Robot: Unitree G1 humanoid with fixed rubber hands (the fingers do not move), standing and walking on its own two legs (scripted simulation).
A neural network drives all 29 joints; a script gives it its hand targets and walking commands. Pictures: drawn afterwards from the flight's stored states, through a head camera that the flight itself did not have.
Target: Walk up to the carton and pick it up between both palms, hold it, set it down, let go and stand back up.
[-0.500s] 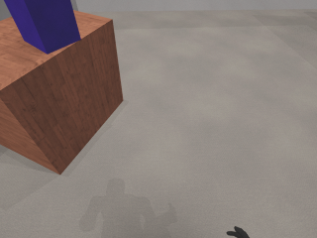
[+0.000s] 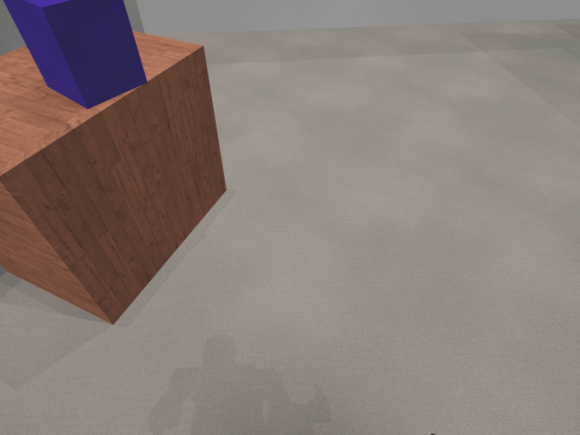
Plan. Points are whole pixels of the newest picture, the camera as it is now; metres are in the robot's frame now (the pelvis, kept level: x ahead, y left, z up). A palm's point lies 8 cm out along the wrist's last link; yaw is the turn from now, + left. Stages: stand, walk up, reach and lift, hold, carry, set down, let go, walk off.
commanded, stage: stand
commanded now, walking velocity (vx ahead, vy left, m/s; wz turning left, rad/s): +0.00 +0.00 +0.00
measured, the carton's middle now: (80, 41) +1.06 +0.59 +0.09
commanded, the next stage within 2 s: walk up in 0.70 s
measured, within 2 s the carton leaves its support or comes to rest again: neither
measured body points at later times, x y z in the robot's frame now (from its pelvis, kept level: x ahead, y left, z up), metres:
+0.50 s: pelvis +0.00 +0.00 +0.01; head +0.00 -0.01 +0.46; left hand +0.07 +0.28 -0.12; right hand +0.09 -0.24 -0.13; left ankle +0.03 +0.13 -0.72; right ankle +0.02 -0.11 -0.72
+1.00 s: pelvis +0.00 +0.00 +0.02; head +0.00 +0.01 +0.47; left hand +0.07 +0.29 -0.12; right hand +0.09 -0.24 -0.12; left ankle +0.03 +0.13 -0.71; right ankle +0.02 -0.11 -0.72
